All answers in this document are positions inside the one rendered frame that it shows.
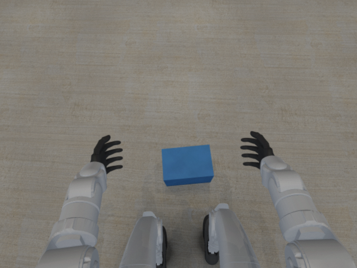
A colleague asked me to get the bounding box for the left robot upper arm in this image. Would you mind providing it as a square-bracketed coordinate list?
[37, 245, 99, 268]

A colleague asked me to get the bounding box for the left robot forearm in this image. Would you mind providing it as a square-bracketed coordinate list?
[35, 161, 107, 268]

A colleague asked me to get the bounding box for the right robot upper arm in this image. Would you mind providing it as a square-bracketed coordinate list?
[284, 239, 355, 268]

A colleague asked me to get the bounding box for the robot right hand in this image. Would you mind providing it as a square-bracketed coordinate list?
[240, 131, 274, 169]

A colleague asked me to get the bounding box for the right robot foot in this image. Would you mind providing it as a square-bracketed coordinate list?
[203, 214, 219, 265]

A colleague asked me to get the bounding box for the carton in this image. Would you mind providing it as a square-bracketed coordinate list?
[162, 145, 214, 186]

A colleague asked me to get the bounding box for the left robot thigh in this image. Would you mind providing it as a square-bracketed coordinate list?
[119, 216, 163, 268]

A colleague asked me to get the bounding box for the robot left hand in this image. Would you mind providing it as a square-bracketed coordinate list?
[90, 135, 123, 174]

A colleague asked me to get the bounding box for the right robot forearm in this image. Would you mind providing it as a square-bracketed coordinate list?
[260, 156, 356, 268]

